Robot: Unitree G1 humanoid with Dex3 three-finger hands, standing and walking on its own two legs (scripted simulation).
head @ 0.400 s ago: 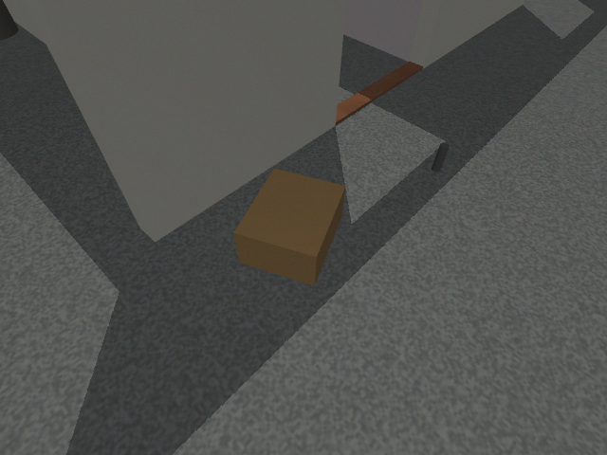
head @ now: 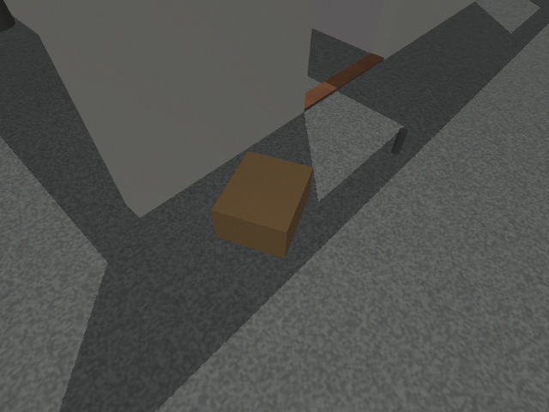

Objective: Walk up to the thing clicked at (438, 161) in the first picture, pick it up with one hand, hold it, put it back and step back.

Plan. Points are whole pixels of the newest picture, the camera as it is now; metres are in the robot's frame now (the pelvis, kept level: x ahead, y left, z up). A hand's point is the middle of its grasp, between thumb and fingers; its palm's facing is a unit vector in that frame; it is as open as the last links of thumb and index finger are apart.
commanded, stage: stand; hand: left
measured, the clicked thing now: (399, 141) +1.55 -0.67 -0.71
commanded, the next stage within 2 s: walk up in 0.72 s
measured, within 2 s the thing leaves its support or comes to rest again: neither
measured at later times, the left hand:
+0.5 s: hand out of the picture +0.08 +0.25 -0.16, palm faces -0.02 -0.94 -0.34, open 7.4 cm
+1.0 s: hand (141, 390) +0.18 +0.23 -0.14, palm faces -0.20 -0.90 -0.38, open 7.4 cm
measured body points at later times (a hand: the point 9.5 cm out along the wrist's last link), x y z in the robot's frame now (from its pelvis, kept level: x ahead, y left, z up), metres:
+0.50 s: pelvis +0.00 +0.00 +0.00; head +0.01 +0.00 +0.45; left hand +0.08 +0.30 -0.13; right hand +0.08 -0.30 -0.13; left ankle +0.00 +0.13 -0.75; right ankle -0.01 -0.12 -0.75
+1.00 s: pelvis +0.05 -0.05 -0.01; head +0.05 -0.06 +0.44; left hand +0.19 +0.27 -0.11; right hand +0.06 -0.41 -0.12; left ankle +0.00 +0.13 -0.75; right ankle +0.10 -0.22 -0.73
